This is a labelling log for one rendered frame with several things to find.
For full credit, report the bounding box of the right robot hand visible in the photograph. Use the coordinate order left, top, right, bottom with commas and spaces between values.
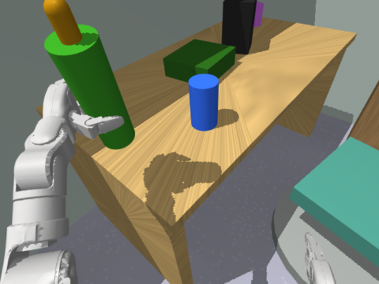
305, 233, 336, 284

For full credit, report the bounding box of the office chair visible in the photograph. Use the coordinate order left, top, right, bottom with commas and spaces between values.
271, 137, 379, 284

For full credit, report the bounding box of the desk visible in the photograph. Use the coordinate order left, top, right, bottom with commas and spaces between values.
35, 17, 357, 284

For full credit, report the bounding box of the left robot arm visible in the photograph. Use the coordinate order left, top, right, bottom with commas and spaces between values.
0, 116, 78, 284

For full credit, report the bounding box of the left robot hand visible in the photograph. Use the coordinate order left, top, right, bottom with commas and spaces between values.
43, 79, 124, 140

